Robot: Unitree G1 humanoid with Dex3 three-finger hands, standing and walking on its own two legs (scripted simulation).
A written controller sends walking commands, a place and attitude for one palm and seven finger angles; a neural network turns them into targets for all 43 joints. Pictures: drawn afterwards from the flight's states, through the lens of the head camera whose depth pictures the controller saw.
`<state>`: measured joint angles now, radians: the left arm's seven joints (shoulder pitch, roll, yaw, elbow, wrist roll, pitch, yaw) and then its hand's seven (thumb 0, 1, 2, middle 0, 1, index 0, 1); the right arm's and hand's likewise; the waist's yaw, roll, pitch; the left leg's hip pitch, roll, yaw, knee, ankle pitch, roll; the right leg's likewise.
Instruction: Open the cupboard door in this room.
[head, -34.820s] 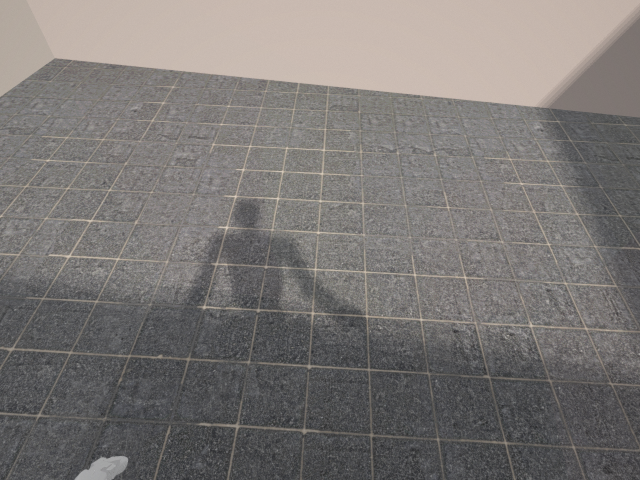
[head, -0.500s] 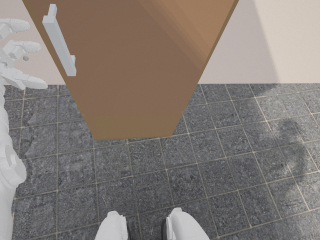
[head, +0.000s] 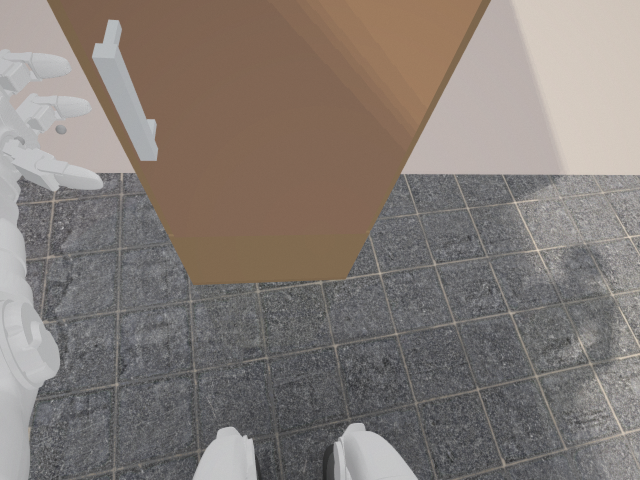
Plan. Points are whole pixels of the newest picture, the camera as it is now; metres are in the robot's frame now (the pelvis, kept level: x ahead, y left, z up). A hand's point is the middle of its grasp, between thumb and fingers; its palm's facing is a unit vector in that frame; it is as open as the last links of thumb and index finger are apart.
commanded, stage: move the hooked fingers beside the handle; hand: left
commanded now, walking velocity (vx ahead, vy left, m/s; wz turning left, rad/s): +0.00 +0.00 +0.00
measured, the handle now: (132, 98) +0.55 +0.19 +0.08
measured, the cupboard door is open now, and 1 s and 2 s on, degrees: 0 0 0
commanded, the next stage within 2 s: slide the fingers in behind the handle in 0.32 s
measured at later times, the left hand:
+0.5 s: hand (64, 128) +0.50 +0.25 +0.09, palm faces +0.01 -1.00 -0.01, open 14.0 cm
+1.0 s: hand (101, 129) +0.50 +0.22 +0.08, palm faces +0.00 -1.00 +0.00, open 14.0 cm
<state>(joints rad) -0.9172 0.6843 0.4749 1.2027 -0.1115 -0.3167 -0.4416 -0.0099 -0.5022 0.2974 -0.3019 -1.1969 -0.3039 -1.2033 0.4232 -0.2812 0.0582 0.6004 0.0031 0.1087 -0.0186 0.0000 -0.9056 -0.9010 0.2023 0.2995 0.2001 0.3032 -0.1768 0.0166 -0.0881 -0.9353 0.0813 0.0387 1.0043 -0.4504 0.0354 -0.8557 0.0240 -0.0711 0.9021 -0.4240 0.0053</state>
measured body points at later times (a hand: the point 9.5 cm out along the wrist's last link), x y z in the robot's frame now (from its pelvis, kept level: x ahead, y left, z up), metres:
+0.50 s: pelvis -0.01 -0.01 -0.01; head +0.13 +0.02 +0.42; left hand +0.49 +0.31 +0.09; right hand -0.02 -0.28 -0.11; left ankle +0.01 +0.09 -0.68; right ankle +0.00 -0.13 -0.68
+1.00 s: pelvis -0.01 +0.00 +0.00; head +0.12 +0.03 +0.43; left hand +0.50 +0.27 +0.09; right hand -0.01 -0.26 -0.11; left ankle +0.01 +0.09 -0.68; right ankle +0.00 -0.13 -0.68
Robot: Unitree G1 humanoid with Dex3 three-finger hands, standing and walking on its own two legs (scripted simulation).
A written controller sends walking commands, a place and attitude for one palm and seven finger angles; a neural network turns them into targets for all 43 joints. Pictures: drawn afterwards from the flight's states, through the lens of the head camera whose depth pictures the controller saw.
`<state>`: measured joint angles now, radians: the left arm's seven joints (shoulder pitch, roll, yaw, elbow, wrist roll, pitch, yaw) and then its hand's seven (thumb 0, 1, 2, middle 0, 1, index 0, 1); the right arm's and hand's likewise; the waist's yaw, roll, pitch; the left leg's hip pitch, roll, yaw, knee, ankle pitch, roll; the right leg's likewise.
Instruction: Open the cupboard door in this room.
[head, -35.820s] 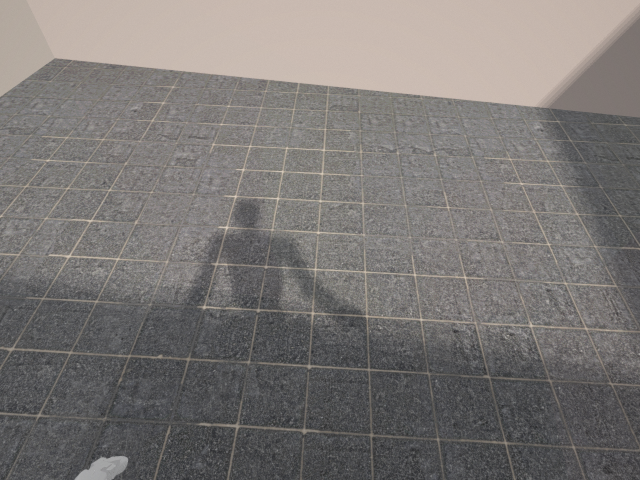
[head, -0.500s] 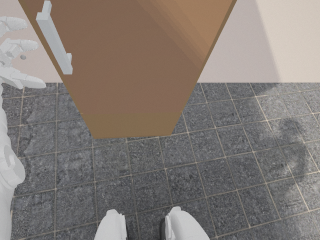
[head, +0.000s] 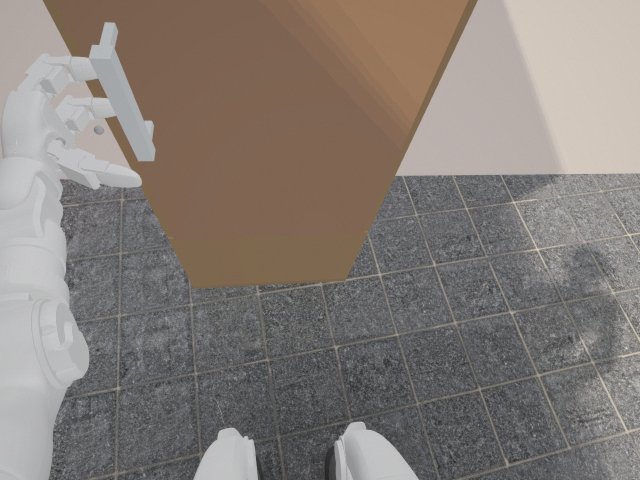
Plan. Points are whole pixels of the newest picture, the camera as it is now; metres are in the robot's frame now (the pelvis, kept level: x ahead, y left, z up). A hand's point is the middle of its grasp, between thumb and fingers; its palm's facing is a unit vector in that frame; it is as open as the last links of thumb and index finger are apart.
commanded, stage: slide the fingers in behind the handle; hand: left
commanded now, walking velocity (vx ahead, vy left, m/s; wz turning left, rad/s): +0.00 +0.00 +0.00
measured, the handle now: (129, 99) +0.56 +0.19 +0.08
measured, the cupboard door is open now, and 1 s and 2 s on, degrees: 0 0 0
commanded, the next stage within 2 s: close the thumb around the handle in 1.02 s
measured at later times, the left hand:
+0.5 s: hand (125, 131) +0.51 +0.19 +0.08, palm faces +0.01 -1.00 -0.01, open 13.9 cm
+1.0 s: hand (144, 130) +0.51 +0.17 +0.09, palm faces +0.01 -1.00 -0.01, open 13.9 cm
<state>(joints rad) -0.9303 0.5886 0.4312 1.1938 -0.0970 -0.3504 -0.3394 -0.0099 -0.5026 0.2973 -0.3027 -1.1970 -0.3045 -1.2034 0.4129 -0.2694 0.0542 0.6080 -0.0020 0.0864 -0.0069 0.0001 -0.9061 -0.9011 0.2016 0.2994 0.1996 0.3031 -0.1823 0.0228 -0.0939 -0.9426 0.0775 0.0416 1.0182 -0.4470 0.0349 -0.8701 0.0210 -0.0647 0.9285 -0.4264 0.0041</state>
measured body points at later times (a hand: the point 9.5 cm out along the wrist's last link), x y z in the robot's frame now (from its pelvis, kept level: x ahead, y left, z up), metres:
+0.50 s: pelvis +0.00 -0.01 +0.00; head +0.13 +0.02 +0.43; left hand +0.50 +0.24 +0.09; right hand +0.00 -0.27 -0.11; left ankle +0.01 +0.09 -0.67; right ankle +0.00 -0.13 -0.67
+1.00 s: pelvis +0.00 -0.02 +0.00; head +0.12 +0.00 +0.43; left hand +0.50 +0.22 +0.09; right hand +0.00 -0.28 -0.11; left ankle +0.01 +0.09 -0.67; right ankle +0.00 -0.13 -0.67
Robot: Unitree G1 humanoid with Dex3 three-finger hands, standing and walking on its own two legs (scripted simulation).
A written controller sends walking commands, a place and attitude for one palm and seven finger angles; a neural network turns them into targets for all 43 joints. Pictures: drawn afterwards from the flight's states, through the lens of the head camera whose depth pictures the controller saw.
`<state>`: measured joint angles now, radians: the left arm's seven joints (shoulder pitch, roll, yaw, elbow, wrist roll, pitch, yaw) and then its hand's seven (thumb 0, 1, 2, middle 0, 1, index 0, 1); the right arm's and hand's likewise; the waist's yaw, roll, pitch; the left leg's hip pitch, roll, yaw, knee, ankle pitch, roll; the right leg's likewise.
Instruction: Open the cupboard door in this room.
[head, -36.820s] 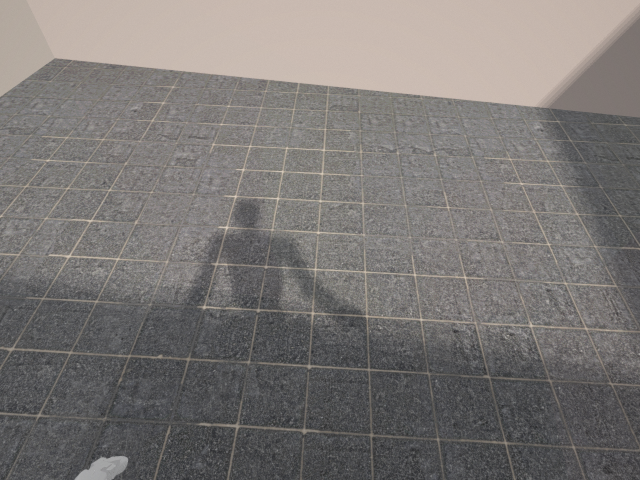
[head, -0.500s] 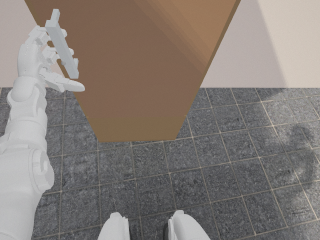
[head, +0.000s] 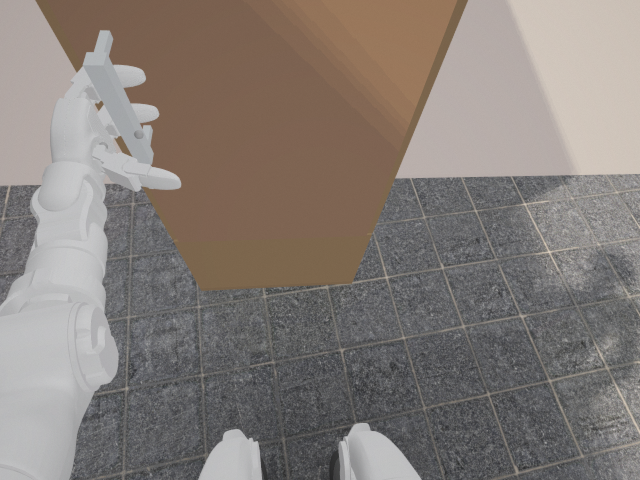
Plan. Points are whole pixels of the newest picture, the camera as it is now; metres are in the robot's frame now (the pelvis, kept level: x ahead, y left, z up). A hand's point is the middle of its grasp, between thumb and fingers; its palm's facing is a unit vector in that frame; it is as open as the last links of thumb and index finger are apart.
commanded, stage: slide the fingers in behind the handle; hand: left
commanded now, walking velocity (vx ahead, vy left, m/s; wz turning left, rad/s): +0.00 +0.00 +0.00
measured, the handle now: (126, 104) +0.56 +0.20 +0.08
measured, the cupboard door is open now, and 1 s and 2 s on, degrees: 0 0 40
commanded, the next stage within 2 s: close the thumb around the handle in 0.02 s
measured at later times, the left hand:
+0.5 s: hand (142, 134) +0.51 +0.17 +0.09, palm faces +0.00 -1.00 -0.01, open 9.9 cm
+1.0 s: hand (143, 134) +0.51 +0.17 +0.08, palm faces +0.00 -1.00 -0.01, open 5.4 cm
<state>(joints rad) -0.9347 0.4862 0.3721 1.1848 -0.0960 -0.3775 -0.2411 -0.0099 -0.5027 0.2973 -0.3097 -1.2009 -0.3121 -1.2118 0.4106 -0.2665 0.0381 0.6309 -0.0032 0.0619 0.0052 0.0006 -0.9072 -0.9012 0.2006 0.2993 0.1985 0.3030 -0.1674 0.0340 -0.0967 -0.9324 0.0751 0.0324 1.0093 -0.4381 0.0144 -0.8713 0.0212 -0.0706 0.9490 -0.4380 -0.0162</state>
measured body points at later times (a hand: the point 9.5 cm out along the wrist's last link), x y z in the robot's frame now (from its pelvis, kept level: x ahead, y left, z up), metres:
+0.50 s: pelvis +0.00 +0.00 +0.00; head +0.12 +0.02 +0.43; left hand +0.51 +0.23 +0.09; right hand +0.00 -0.26 -0.11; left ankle +0.02 +0.11 -0.67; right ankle +0.00 -0.11 -0.67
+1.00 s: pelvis +0.00 +0.00 +0.00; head +0.13 +0.02 +0.43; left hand +0.51 +0.23 +0.09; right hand +0.00 -0.26 -0.11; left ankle +0.02 +0.11 -0.67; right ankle +0.00 -0.11 -0.67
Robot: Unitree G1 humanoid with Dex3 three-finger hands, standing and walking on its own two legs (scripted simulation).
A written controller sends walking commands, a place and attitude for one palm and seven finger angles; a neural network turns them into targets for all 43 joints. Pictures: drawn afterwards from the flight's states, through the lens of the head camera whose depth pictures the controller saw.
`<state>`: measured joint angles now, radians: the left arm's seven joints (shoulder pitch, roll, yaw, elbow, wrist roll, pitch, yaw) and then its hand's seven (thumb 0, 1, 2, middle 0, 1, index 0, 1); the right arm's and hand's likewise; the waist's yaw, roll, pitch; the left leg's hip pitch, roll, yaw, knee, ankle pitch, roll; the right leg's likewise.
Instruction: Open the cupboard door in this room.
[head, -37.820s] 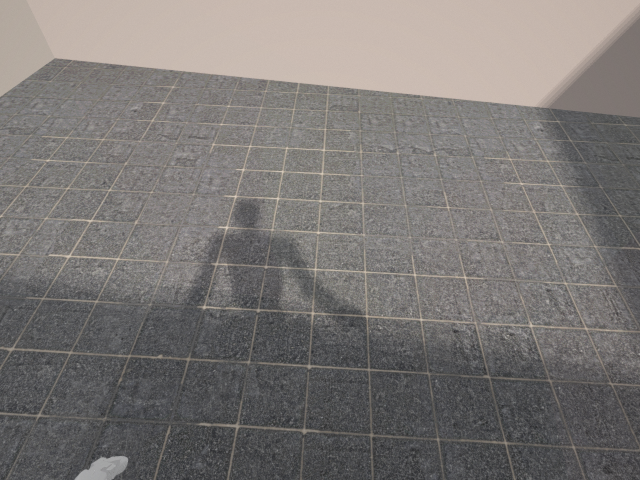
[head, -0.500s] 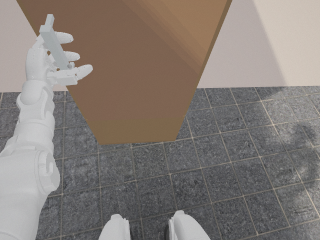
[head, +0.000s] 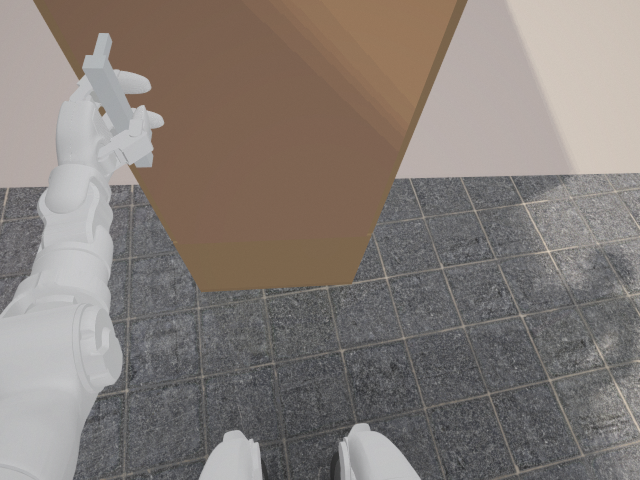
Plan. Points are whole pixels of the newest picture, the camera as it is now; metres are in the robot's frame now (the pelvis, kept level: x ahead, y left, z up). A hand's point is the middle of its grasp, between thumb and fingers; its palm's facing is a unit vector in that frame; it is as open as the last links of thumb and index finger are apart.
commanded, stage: pull the door open along its arc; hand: left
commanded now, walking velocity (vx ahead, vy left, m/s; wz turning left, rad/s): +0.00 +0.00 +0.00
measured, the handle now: (125, 107) +0.56 +0.20 +0.09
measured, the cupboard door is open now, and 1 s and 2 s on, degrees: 0 40 41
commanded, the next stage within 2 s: open thumb and fingers to let go in 0.94 s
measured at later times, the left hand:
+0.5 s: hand (164, 215) +0.40 +0.14 +0.09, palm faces +0.25 -0.96 +0.12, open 5.7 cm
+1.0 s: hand (257, 323) +0.28 +0.05 +0.09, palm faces +0.33 -0.94 +0.00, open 5.7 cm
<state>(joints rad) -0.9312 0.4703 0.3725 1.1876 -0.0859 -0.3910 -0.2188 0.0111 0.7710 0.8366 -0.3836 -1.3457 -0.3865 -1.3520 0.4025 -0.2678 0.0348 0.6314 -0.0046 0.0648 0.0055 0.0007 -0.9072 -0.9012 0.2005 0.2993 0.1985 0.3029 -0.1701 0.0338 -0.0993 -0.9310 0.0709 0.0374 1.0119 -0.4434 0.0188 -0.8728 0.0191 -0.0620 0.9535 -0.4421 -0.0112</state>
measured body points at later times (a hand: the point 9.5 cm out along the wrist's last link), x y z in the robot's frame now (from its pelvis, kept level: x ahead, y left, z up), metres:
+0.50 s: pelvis +0.01 +0.00 +0.02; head +0.08 +0.00 +0.46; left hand +0.38 +0.19 +0.08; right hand +0.13 -0.24 -0.10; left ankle +0.01 +0.11 -0.67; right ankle +0.00 -0.12 -0.67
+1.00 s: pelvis +0.01 -0.03 +0.02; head +0.03 -0.04 +0.47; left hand +0.26 +0.09 +0.09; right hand +0.19 -0.23 -0.08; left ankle +0.01 +0.11 -0.67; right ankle +0.00 -0.12 -0.67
